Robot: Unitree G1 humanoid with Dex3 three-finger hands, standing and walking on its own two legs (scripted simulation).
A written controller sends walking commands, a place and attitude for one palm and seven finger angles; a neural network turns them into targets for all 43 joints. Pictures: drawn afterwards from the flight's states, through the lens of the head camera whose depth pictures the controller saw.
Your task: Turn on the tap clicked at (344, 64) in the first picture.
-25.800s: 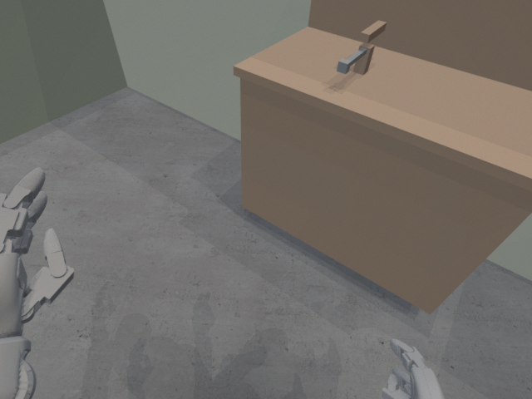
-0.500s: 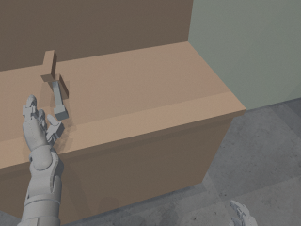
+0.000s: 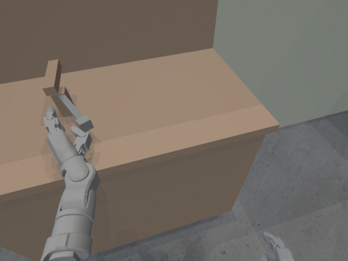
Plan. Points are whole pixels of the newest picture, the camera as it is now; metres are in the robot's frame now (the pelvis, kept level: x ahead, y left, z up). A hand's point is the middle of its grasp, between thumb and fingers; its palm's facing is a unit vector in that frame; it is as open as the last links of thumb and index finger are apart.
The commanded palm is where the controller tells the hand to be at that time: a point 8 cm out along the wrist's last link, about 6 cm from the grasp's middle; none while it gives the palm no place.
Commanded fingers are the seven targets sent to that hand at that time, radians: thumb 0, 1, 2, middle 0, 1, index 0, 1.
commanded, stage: push the lever round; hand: left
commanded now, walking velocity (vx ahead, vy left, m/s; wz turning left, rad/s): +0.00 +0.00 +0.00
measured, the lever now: (84, 123) +0.40 +0.25 +0.11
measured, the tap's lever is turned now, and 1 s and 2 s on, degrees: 25 52 79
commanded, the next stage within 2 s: lift the hand up off the lever in 1.74 s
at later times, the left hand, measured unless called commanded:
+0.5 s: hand (100, 129) +0.39 +0.21 +0.11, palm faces +0.73 -0.68 -0.04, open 7.7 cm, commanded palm +0.34 +0.22 +0.10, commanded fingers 0.00 0.90 0.90 -0.15 -0.15 -0.15 -0.15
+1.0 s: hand (117, 116) +0.44 +0.17 +0.10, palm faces +0.80 -0.60 -0.10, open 7.6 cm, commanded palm +0.39 +0.19 +0.10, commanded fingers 0.00 0.90 0.90 -0.15 -0.15 -0.15 -0.15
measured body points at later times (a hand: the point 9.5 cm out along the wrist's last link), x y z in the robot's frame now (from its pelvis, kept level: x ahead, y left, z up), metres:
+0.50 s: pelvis +0.00 +0.01 +0.00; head +0.01 -0.01 +0.45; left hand +0.35 +0.24 +0.11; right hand +0.15 -0.23 -0.12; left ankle +0.00 +0.13 -0.72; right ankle +0.01 -0.08 -0.72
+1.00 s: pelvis -0.01 +0.00 -0.01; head +0.02 -0.01 +0.44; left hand +0.39 +0.20 +0.11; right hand +0.10 -0.25 -0.14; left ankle +0.00 +0.13 -0.72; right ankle +0.01 -0.08 -0.72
